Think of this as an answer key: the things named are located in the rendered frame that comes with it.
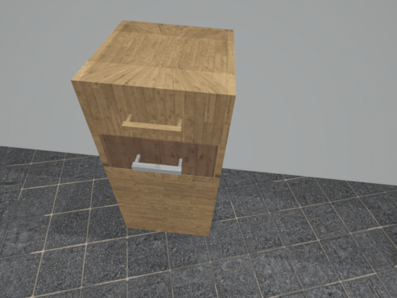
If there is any cabinet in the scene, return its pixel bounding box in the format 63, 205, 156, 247
71, 20, 236, 237

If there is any drawer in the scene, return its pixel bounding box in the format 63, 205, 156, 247
99, 133, 218, 178

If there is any handle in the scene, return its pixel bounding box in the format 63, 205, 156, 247
122, 121, 182, 137
132, 155, 182, 175

